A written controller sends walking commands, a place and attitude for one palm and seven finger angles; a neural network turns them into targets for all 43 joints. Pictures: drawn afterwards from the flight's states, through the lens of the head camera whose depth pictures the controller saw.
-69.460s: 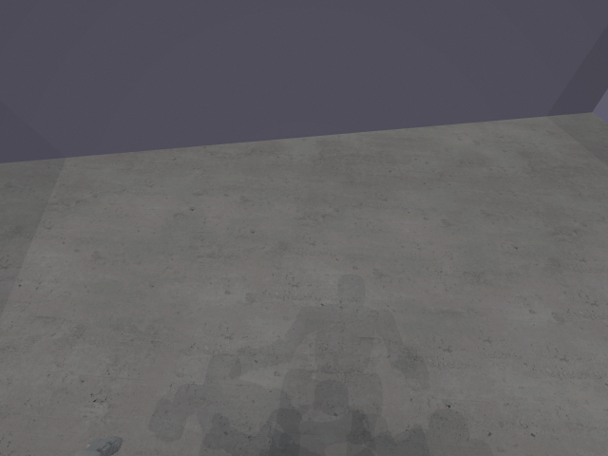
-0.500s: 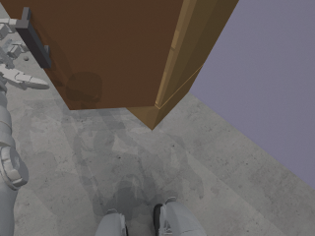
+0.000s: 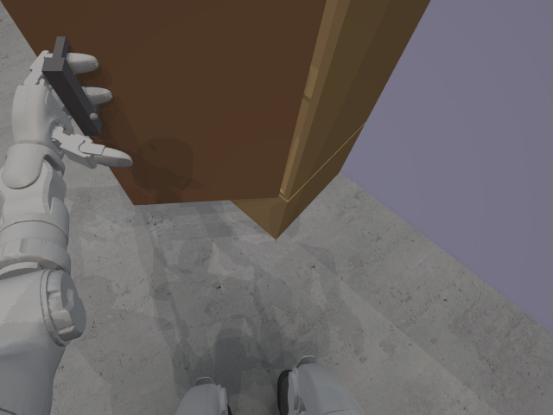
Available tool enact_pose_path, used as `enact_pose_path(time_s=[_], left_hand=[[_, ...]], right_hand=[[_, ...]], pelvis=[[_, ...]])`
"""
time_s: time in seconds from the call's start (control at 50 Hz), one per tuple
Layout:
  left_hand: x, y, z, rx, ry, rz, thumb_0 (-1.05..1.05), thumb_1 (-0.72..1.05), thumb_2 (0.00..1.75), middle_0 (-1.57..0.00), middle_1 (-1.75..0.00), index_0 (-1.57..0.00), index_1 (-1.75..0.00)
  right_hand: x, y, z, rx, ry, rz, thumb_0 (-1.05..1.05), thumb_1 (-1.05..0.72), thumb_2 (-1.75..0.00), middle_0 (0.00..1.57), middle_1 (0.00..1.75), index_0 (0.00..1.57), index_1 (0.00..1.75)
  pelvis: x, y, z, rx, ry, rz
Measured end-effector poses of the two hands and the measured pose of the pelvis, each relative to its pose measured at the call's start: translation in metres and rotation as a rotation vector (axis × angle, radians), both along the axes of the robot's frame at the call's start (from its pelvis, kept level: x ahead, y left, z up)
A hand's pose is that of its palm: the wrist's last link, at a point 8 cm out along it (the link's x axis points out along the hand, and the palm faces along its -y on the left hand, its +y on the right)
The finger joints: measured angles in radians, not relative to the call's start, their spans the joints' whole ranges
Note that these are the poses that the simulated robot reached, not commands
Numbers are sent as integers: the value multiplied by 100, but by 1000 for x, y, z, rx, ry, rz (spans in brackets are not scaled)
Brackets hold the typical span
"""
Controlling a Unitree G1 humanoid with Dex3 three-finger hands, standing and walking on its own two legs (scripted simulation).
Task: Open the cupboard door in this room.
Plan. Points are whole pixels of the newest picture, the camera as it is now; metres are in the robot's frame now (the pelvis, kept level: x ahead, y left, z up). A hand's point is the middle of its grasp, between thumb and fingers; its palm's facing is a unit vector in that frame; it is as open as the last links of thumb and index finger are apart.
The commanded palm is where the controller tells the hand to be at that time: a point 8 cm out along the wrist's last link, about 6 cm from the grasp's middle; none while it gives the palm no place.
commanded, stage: slide the fingers in behind the handle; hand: left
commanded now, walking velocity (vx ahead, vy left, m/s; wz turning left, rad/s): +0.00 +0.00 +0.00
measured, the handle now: (77, 89) +0.56 +0.24 +0.07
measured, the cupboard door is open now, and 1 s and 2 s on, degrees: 47 49 66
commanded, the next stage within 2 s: close the thumb around the handle in 0.58 s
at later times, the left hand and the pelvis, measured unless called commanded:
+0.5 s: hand (95, 122) +0.50 +0.21 +0.07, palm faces +0.05 -1.00 -0.03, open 14.2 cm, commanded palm +0.48 +0.23 +0.06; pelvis -0.01 +0.00 +0.00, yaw +1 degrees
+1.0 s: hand (95, 121) +0.50 +0.21 +0.07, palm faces +0.04 -1.00 -0.02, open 11.2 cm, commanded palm +0.48 +0.23 +0.06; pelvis -0.01 +0.00 +0.00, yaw +1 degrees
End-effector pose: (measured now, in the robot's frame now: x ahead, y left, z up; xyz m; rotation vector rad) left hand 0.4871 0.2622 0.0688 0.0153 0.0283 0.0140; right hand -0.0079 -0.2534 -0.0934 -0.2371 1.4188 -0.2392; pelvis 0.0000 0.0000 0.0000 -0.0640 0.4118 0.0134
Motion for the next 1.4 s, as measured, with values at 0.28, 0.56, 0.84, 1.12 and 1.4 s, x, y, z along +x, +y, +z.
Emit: enact_pose_path(time_s=[0.28,0.56,0.84,1.12,1.4], left_hand=[[-9,-4,0,12,-4,33,-1,-50,30,-29,-120,-25,-121],[-10,-3,0,9,-6,30,-1,-50,30,-29,-120,-26,-121],[-8,-3,-1,5,-6,21,-1,-40,34,-30,-121,-28,-122],[-8,-2,-1,6,-9,22,0,26,62,-35,-129,-32,-129],[-9,-2,-1,2,-8,21,1,76,83,-37,-135,-35,-135]], right_hand=[[1,-7,-2,2,11,30,0,-91,-89,20,30,20,29],[4,-11,-3,-12,-5,48,0,-91,-90,20,30,20,29],[-4,-6,-4,-7,-2,38,0,-91,-89,20,30,20,29],[-6,-2,-3,-7,6,32,0,-91,-89,20,30,20,29],[1,-1,-1,-6,-8,27,0,-91,-90,20,30,20,29]], pelvis=[[-2,-4,0,5,-10,17],[-6,-5,-2,5,-8,26],[-9,-3,-3,3,-4,20],[-7,1,-3,0,-4,19],[-3,3,-1,-1,-9,15]])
